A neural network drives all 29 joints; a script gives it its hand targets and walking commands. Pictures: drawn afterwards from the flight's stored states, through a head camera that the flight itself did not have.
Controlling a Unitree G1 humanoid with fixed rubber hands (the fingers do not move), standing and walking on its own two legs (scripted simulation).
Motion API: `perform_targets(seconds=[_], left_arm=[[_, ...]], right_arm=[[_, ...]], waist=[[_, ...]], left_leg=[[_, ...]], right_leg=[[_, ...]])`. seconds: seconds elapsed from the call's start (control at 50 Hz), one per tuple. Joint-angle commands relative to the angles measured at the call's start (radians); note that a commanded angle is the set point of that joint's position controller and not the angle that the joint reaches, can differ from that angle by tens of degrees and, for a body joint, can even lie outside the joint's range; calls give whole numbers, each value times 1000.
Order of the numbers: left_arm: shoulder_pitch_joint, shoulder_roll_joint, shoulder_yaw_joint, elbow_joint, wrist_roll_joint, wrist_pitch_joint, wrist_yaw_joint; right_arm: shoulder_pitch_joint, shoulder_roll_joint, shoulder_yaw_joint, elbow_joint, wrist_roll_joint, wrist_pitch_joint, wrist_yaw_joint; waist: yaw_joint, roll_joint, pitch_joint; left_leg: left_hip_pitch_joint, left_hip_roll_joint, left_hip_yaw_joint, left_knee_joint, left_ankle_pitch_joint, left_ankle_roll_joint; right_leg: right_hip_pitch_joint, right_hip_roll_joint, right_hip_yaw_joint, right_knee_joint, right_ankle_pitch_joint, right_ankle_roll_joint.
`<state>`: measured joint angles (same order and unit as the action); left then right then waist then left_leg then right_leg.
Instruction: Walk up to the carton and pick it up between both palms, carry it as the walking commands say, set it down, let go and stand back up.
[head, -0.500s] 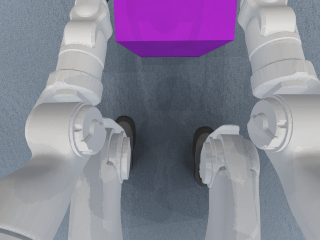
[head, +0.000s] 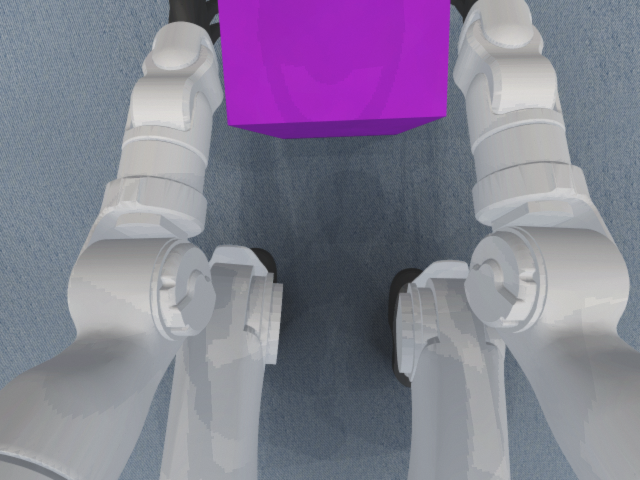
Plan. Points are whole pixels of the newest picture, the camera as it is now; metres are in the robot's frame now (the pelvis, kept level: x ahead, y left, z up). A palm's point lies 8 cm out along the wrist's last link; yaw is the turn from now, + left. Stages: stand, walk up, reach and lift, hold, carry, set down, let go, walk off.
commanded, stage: reach and lift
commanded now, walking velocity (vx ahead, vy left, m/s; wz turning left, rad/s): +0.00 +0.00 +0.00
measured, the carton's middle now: (335, 56) +0.52 +0.02 -0.24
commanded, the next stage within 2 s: none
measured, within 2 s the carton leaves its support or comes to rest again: leaves its support in 0.02 s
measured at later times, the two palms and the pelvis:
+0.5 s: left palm (176, 25) +0.51 +0.15 -0.10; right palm out of the picture +0.56 -0.11 -0.07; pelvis +0.00 +0.00 +0.04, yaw +0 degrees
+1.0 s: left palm (137, 7) +0.50 +0.15 -0.04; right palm out of the picture +0.54 -0.11 -0.01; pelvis +0.00 +0.00 +0.08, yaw +0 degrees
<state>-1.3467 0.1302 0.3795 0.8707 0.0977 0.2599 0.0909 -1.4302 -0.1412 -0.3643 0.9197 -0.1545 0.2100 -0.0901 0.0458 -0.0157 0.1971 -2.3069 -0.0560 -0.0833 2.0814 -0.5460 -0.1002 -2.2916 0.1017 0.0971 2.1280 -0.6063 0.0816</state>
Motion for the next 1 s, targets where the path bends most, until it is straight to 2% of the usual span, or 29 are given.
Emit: perform_targets(seconds=[0.0,0.02,0.1,0.14,0.2,0.22,0.28,0.3,0.32,0.4,0.42,0.44,0.48,0.5,0.52,0.54,0.58,0.6,0.62,0.64,0.68,0.7,0.78,0.8,0.82,0.84,0.86,0.94,0.98], left_arm=[[-664,-895,-363,-182,-123,-74,-246],[-685,-896,-399,-216,-143,-77,-240],[-733,-934,-414,-231,-136,-51,-232],[-816,-915,-439,-319,-156,-59,-224],[-783,-894,-394,-261,-108,-43,-206],[-775,-908,-383,-291,-94,-39,-209],[-844,-888,-398,-305,-88,-29,-205],[-809,-892,-379,-308,-75,-23,-207],[-754,-905,-352,-237,-51,-9,-205],[-769,-916,-361,-322,-41,-17,-212],[-768,-909,-361,-304,-30,-11,-215],[-744,-913,-347,-308,-35,-13,-214],[-757,-933,-377,-316,-49,-7,-223],[-743,-934,-385,-337,-45,-5,-218],[-777,-911,-398,-368,-61,-11,-217],[-717,-942,-378,-307,-34,6,-212],[-689,-941,-371,-314,-26,5,-216],[-720,-938,-372,-344,-36,8,-219],[-723,-945,-369,-321,-31,14,-219],[-708,-951,-381,-337,-36,12,-219],[-730,-979,-396,-360,-42,17,-220],[-715,-965,-403,-370,-48,16,-219],[-735,-987,-428,-381,-74,24,-225],[-699,-1003,-436,-383,-62,26,-223],[-665,-1029,-433,-351,-58,34,-219],[-643,-1005,-404,-359,-36,33,-218],[-655,-999,-409,-354,-37,36,-219],[-664,-1020,-400,-358,-20,42,-217],[-670,-1032,-397,-370,-18,38,-214]], right_arm=[[-467,982,369,1,99,17,256],[-434,1011,374,2,100,18,257],[-407,998,331,55,65,44,255],[-425,1054,350,29,89,52,261],[-412,1062,295,114,71,68,273],[-422,1086,315,91,58,79,274],[-349,1080,242,175,18,96,277],[-393,1066,258,136,37,99,282],[-372,1078,236,167,14,104,287],[-324,1120,242,153,5,108,291],[-337,1097,232,132,9,101,289],[-307,1130,225,148,-2,112,291],[-341,1104,255,100,6,104,283],[-346,1097,254,82,7,104,282],[-340,1122,275,87,17,107,284],[-352,1107,267,69,20,107,279],[-332,1126,282,72,13,115,282],[-311,1108,274,93,-3,123,278],[-293,1145,260,104,6,126,279],[-316,1154,289,80,9,125,278],[-305,1130,276,55,0,121,275],[-304,1159,311,30,11,123,276],[-298,1169,315,20,9,129,261],[-310,1163,330,-13,25,125,258],[-296,1158,310,1,18,127,264],[-309,1160,322,3,17,131,266],[-249,1183,298,45,5,141,267],[-278,1188,304,18,19,140,276],[-256,1195,291,40,-2,137,278]], waist=[[26,-71,-1214],[2,-94,-1232],[-33,-17,-1231],[-19,-30,-1311],[21,15,-1258],[24,-39,-1248],[-24,-2,-1208],[7,12,-1234],[-5,-6,-1188],[5,-17,-1244],[13,33,-1236],[-9,-21,-1218],[-26,-34,-1278],[-4,13,-1282],[-2,-25,-1297],[10,27,-1293],[11,-16,-1297],[-21,-36,-1285],[10,6,-1268],[11,-65,-1308],[0,20,-1332],[12,-35,-1352],[-20,-65,-1394],[4,-29,-1411],[-15,19,-1335],[12,-18,-1360],[-11,-29,-1346],[27,18,-1341],[22,-6,-1305]], left_leg=[[654,-96,219,-85,393,57],[665,-100,205,-95,391,58],[682,-102,211,-119,337,42],[720,-103,207,-136,369,47],[726,-101,224,-165,285,46],[698,-108,218,-175,299,49],[712,-105,215,-215,223,49],[755,-103,212,-217,261,47],[763,-104,205,-232,239,53],[725,-116,213,-233,298,54],[725,-112,221,-232,296,49],[710,-119,216,-245,292,55],[729,-120,205,-245,300,53],[748,-120,215,-253,316,49],[743,-119,202,-258,320,51],[768,-117,222,-259,307,50],[777,-124,219,-272,334,49],[715,-121,217,-263,300,44],[735,-117,222,-285,283,47],[740,-121,215,-285,288,54],[767,-124,219,-282,324,39],[776,-123,213,-284,358,47],[780,-129,210,-301,336,45],[811,-126,208,-313,365,45],[816,-126,203,-334,343,43],[829,-130,213,-328,359,45],[822,-129,211,-341,331,46],[853,-131,212,-379,307,50],[836,-135,199,-399,308,52]], right_leg=[[633,70,-177,-181,398,-40],[615,76,-203,-165,400,-36],[600,70,-194,-195,342,-53],[640,70,-198,-196,379,-45],[569,76,-192,-216,285,-54],[592,70,-199,-225,303,-44],[543,82,-210,-246,241,-53],[547,76,-208,-247,263,-50],[516,77,-220,-256,226,-47],[583,78,-199,-284,316,-49],[580,84,-186,-294,317,-50],[579,85,-202,-294,314,-44],[632,87,-212,-293,332,-39],[611,83,-193,-298,332,-47],[643,87,-195,-301,345,-42],[628,87,-192,-313,319,-45],[633,87,-208,-319,339,-34],[680,84,-196,-320,337,-40],[657,88,-185,-336,330,-44],[694,87,-196,-332,333,-35],[691,93,-187,-332,356,-51],[716,95,-182,-343,399,-39],[791,94,-194,-361,391,-34],[771,98,-193,-358,400,-34],[711,98,-194,-368,364,-39],[729,99,-192,-377,373,-36],[729,98,-202,-390,360,-35],[718,103,-188,-415,338,-44],[729,101,-183,-432,338,-46]])
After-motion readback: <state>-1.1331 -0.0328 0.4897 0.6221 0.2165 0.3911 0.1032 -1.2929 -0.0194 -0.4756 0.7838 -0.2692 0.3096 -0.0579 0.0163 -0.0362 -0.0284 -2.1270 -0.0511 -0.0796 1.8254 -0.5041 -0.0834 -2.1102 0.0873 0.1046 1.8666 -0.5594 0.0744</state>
